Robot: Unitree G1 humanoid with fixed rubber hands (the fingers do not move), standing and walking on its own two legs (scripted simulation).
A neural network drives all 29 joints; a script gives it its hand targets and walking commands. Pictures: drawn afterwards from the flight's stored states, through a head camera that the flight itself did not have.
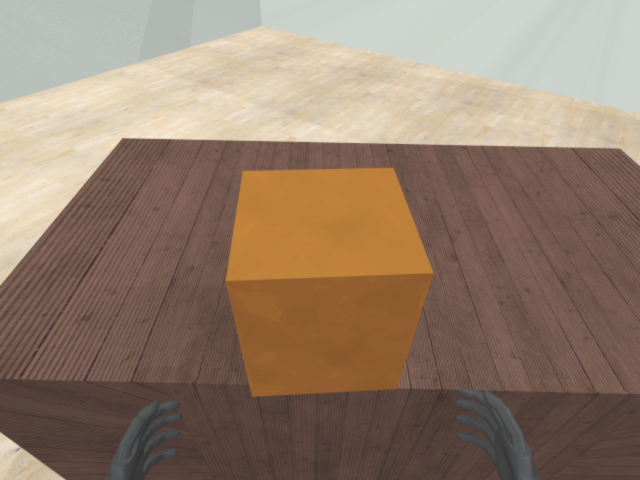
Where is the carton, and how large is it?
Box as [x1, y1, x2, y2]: [226, 168, 432, 396]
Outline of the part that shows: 393,168 266,170 242,172 226,275 226,285 252,396 396,388 432,276 432,270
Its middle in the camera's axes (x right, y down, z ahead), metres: +0.00 +0.07 +0.54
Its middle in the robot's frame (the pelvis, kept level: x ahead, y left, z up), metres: +0.37 +0.05 +0.06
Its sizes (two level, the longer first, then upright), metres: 0.210 0.200 0.250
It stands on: a pedestal, 0.72 m high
